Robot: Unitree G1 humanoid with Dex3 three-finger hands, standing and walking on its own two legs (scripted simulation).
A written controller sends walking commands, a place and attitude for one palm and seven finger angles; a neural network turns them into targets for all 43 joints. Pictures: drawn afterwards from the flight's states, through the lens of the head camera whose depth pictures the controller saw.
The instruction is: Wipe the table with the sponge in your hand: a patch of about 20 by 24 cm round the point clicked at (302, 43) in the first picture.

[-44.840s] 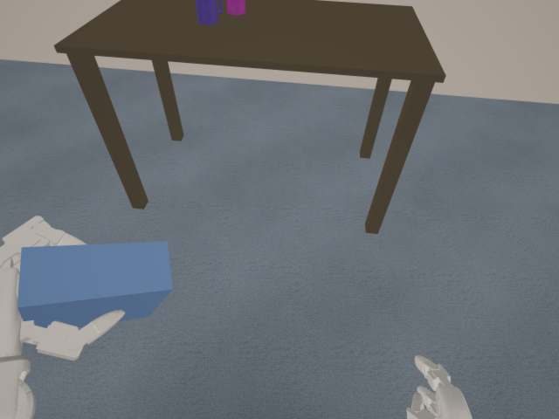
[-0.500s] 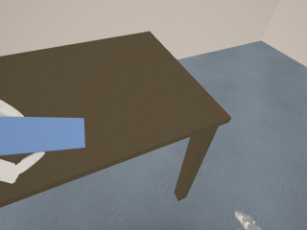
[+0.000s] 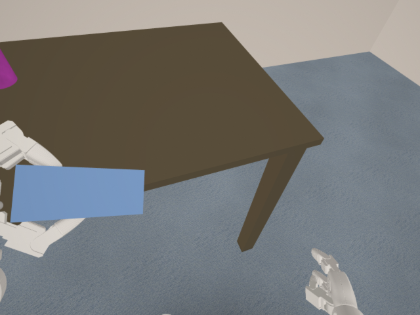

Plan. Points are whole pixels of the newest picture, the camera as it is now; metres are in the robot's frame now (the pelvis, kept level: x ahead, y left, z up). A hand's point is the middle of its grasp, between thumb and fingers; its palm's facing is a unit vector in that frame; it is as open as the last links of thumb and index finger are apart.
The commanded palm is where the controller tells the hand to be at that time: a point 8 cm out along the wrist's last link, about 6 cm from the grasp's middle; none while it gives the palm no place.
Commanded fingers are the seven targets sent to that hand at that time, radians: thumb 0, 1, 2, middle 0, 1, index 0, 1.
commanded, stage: step back with the hand held close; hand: left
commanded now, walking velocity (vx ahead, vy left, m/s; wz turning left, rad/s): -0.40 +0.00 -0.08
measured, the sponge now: (94, 190) +0.25 +0.17 +0.18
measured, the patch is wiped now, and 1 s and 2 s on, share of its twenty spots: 1.00 1.00 1.00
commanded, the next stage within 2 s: stop stepping back and stand still in 0.22 s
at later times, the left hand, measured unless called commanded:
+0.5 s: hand out of the picture +0.05 +0.17 +0.24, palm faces +0.26 -0.87 -0.42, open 9.5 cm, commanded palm +0.01 +0.24 +0.26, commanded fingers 0.00 0.10 1.30 -1.20 -1.60 -1.20 -1.60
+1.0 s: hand out of the picture -0.07 +0.16 +0.25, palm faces +0.38 -0.84 -0.39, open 9.5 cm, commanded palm -0.11 +0.22 +0.26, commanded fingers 0.00 0.10 1.30 -1.20 -1.60 -1.20 -1.60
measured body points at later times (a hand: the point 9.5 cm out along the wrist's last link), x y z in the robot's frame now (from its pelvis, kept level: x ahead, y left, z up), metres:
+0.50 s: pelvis -0.17 -0.02 +0.00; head -0.18 -0.01 +0.45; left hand +0.03 +0.21 +0.26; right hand -0.05 -0.29 -0.07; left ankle -0.19 +0.10 -0.67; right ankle -0.13 -0.17 -0.72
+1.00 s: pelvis -0.28 -0.05 +0.02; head -0.30 -0.06 +0.47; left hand -0.09 +0.21 +0.27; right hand -0.14 -0.29 -0.07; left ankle -0.27 +0.09 -0.69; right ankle -0.22 -0.13 -0.72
